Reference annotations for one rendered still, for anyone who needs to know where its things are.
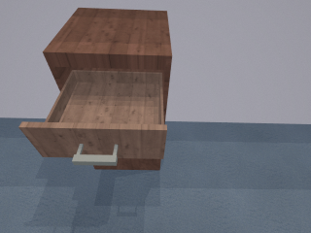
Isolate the cabinet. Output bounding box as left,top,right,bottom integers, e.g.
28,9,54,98
43,8,172,171

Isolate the handle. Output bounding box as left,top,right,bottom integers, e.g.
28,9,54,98
72,144,119,166

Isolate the drawer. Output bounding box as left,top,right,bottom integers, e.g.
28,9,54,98
18,70,167,159

